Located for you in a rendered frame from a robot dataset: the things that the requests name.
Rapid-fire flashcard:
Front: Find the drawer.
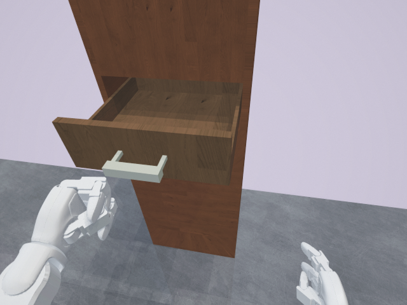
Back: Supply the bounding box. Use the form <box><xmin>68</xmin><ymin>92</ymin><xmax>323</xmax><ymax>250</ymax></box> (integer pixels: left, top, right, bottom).
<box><xmin>52</xmin><ymin>78</ymin><xmax>243</xmax><ymax>186</ymax></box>

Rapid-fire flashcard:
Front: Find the left robot hand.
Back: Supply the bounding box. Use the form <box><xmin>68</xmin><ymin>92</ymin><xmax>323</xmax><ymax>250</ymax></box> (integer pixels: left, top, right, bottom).
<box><xmin>31</xmin><ymin>177</ymin><xmax>118</xmax><ymax>254</ymax></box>

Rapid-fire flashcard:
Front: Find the cabinet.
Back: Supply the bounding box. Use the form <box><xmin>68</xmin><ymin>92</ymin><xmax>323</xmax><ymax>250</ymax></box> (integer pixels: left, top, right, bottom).
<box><xmin>68</xmin><ymin>0</ymin><xmax>260</xmax><ymax>258</ymax></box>

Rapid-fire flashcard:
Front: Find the right robot hand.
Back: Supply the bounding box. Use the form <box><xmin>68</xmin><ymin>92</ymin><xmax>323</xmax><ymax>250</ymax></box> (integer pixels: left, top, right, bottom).
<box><xmin>296</xmin><ymin>242</ymin><xmax>348</xmax><ymax>305</ymax></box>

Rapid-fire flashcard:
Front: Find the handle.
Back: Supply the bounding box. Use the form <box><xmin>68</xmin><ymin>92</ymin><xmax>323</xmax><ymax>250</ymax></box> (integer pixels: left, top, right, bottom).
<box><xmin>102</xmin><ymin>151</ymin><xmax>167</xmax><ymax>183</ymax></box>

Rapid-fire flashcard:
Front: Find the left robot forearm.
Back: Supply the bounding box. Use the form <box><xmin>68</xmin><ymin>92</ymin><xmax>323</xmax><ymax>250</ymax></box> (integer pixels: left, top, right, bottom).
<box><xmin>0</xmin><ymin>242</ymin><xmax>67</xmax><ymax>305</ymax></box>

